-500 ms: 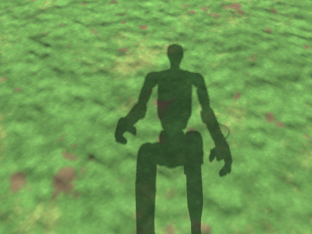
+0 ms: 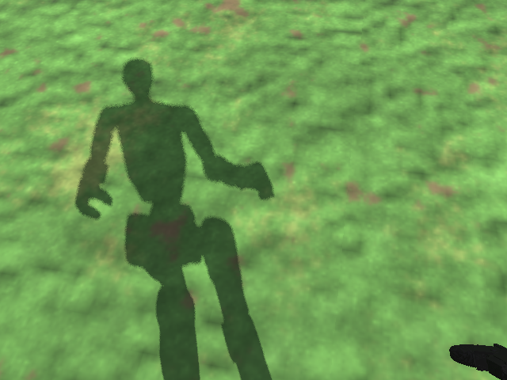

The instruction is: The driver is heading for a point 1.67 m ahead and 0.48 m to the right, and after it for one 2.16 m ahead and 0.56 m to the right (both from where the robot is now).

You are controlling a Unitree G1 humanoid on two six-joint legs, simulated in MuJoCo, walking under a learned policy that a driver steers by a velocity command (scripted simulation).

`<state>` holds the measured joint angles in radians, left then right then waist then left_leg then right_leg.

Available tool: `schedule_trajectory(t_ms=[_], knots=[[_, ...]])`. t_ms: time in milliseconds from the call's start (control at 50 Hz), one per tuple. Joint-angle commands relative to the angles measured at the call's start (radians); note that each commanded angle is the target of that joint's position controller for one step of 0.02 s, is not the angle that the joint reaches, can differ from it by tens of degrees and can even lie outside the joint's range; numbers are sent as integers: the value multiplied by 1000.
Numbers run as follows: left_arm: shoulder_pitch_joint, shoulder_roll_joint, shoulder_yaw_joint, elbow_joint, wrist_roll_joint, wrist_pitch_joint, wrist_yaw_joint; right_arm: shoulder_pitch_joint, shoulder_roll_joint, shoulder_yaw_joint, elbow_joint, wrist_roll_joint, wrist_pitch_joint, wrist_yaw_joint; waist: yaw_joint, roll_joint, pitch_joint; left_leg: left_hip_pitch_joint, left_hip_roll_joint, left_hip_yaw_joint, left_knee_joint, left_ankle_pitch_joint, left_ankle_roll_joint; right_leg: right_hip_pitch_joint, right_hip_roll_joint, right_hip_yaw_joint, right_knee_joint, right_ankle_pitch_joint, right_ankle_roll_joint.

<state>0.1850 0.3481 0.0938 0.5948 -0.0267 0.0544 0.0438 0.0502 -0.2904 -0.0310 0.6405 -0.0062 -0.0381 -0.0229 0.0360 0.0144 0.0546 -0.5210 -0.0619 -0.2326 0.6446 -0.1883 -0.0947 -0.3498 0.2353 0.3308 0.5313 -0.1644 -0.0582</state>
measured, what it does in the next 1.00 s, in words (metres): steps on the spot, turning right: left foot, then right foot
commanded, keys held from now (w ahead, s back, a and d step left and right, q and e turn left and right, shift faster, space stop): e+shift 0.48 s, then shift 0.50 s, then q+shift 0.02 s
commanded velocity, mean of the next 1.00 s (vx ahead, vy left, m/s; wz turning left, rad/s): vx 0.02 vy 0.00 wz -0.68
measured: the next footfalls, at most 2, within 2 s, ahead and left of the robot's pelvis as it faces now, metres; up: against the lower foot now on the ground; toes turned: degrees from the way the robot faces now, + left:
left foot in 0.06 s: +0.16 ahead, +0.14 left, +0.00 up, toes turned -15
right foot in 0.50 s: +0.01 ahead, -0.09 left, +0.00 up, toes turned -34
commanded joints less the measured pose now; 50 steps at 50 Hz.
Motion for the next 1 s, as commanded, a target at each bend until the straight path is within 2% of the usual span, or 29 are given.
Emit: schedule_trajectory(t_ms=[20,40,60,80,100,120,160,200,260,340,440,480,500,520,540,560,580,600,620,640,700,760,860,900,920,940,960,980,1000], knots=[[-27,97,28,-84,0,-5,-1,24,-118,-51,-48,7,-35,8,-35,-202,-166,208,-8,44,-224,90,32,96,-200,253,-37,63,-61],[-5,60,17,-85,-3,-3,-6,52,-130,-57,-35,4,-37,8,-33,-132,-188,334,85,10,-321,189,78,40,-150,205,76,-173,-27],[92,-6,-3,-72,10,-2,-11,34,-178,-66,-57,-12,-25,0,22,64,-240,494,316,-183,-290,319,184,-94,-51,47,312,-475,17],[108,71,13,-111,5,-11,-23,47,-197,-70,-58,-48,-10,1,48,245,-230,473,467,-397,-324,353,332,-243,-39,-66,493,-528,64],[83,160,34,-93,7,-17,-30,31,-155,-71,-70,-36,-6,-4,22,205,-192,433,460,-387,-339,243,361,-292,-129,-111,619,-435,106],[67,189,46,-70,-2,-9,-29,0,-106,-58,-82,-25,1,-12,7,129,-150,393,379,-245,-329,126,320,-300,-164,-128,666,-346,123],[92,147,36,-51,3,13,-22,-27,-99,-50,-92,-9,22,-28,4,78,-102,324,295,-87,-331,87,275,-307,-190,-189,778,-246,147],[64,102,18,-70,-2,13,-25,-1,-105,-49,-78,-19,31,-38,-15,94,-82,312,261,25,-355,145,278,-313,-226,-264,749,-196,157],[-1,77,7,-100,-5,5,-26,61,-125,-61,-54,-27,41,-40,-65,129,-119,423,300,82,-363,192,315,-342,-288,-295,647,-183,176],[-15,55,1,-106,3,5,-35,50,-160,-80,-38,-18,44,-25,-69,143,-151,436,347,166,-366,191,321,-247,-330,-323,487,-183,165],[3,61,12,-94,3,26,-53,31,-182,-100,-16,8,36,5,-50,162,-152,401,388,273,-325,182,278,-62,-312,-395,234,-183,100],[59,61,26,-72,1,34,-58,26,-171,-103,-3,27,34,11,-7,137,-165,373,384,327,-229,150,215,67,-278,-423,46,-97,48],[122,86,40,-45,6,34,-49,75,-135,-96,22,31,35,15,8,70,-160,270,337,369,-115,88,152,204,-252,-382,-62,-25,5],[179,195,71,-39,5,27,-32,109,-86,-81,18,6,37,24,-1,-212,-128,1,221,459,170,-233,49,375,-439,-89,-158,320,-89],[119,283,77,-78,42,5,-27,36,-72,-71,-57,-21,35,14,-13,-377,-148,-247,97,352,408,-474,-5,353,-639,212,-166,439,-285],[110,206,59,-85,64,-22,-36,-56,-119,-83,-61,-12,34,3,55,-229,-186,-233,104,224,534,-445,18,311,-616,144,-191,386,-294],[75,173,42,-70,61,-39,-34,-52,-117,-84,-55,8,37,-4,21,-199,-158,-227,115,200,545,-355,43,272,-566,55,-188,328,-237],[18,133,31,-70,39,-44,-29,-11,-115,-87,-25,5,43,-14,-11,-149,-153,-213,129,190,524,-277,47,260,-515,-11,-176,285,-182],[-25,102,16,-72,23,-44,-24,18,-124,-89,-10,-5,48,-18,-29,-160,-153,-184,125,196,523,-219,38,239,-494,-51,-163,330,-162],[-39,87,4,-72,25,-43,-18,44,-125,-90,2,-7,50,-15,-43,-172,-167,-126,113,206,547,-179,29,209,-471,-84,-160,389,-159],[-39,73,-8,-57,37,-44,-11,68,-99,-76,14,8,50,-6,-44,-146,-175,-72,100,214,453,-119,14,221,-444,-123,-156,405,-158],[-37,77,-10,-39,38,-39,-10,44,-67,-55,8,7,53,4,-23,-159,-159,2,108,211,261,-125,14,222,-444,-110,-147,341,-162],[-45,71,-18,-4,35,-34,-30,60,-78,-51,9,14,51,14,-9,-169,-115,160,95,228,46,-175,36,144,-453,-45,-124,281,-179],[-67,40,-31,13,20,-36,-32,109,-53,-42,27,6,41,20,-57,-137,-107,294,85,244,-204,25,62,101,-411,-54,-93,216,-132],[-35,12,-41,25,28,-44,-32,120,-70,-41,28,-12,34,19,-50,-94,-122,388,126,188,-259,179,80,66,-370,-63,-80,120,-77],[19,-2,-43,33,51,-54,-35,125,-149,-54,16,-24,31,13,0,54,-147,455,244,83,-229,422,124,22,-281,-130,4,-34,-16],[51,-18,-44,45,51,-57,-34,76,-129,-47,26,-20,29,16,41,174,-154,355,281,59,-230,327,205,75,-231,-206,-18,-142,34],[2,11,-40,51,59,-54,-31,38,-71,-35,15,-12,24,22,15,143,-130,289,247,66,-250,158,207,136,-245,-215,-45,-95,60],[-36,18,-34,60,59,-49,-29,43,-44,-24,22,-12,18,28,-7,100,-116,259,200,96,-251,74,171,164,-245,-217,-56,-63,59]])
Velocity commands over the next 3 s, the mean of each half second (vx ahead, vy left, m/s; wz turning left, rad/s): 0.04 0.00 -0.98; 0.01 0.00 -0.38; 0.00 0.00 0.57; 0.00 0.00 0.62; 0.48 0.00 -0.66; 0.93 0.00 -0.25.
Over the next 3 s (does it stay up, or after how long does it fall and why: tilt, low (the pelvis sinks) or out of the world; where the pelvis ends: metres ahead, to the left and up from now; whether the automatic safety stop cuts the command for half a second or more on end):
stays up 0.59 -0.26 0.01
